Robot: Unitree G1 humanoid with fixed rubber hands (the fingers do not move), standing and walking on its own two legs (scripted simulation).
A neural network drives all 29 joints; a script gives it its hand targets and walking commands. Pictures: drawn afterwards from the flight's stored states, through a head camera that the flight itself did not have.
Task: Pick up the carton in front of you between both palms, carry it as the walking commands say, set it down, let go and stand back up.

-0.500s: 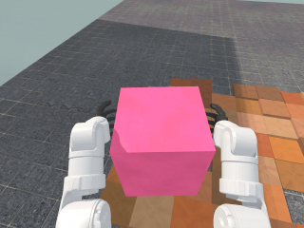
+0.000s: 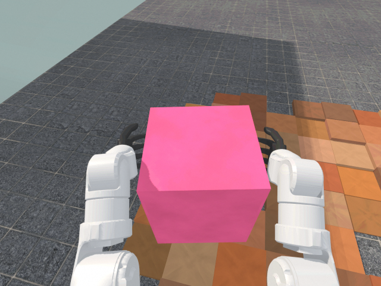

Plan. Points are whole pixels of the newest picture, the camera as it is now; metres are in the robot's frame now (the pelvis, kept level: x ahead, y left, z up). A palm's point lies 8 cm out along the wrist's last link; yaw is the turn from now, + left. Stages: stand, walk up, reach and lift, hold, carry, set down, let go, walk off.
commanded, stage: carry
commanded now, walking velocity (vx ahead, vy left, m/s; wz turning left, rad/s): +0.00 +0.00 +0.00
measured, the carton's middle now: (200, 178) +0.33 +0.00 +0.05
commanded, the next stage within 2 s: none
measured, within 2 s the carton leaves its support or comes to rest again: neither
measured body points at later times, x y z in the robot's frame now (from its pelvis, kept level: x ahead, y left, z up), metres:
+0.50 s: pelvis +0.01 +0.00 +0.00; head -0.02 +0.00 +0.45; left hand +0.35 +0.15 +0.13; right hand +0.34 -0.15 +0.12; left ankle -0.07 +0.09 -0.72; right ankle +0.10 -0.11 -0.72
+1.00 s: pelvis +0.18 -0.03 +0.02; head +0.20 -0.05 +0.47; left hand +0.56 +0.12 +0.17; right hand +0.56 -0.19 +0.16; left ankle +0.29 +0.11 -0.65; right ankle +0.12 -0.11 -0.73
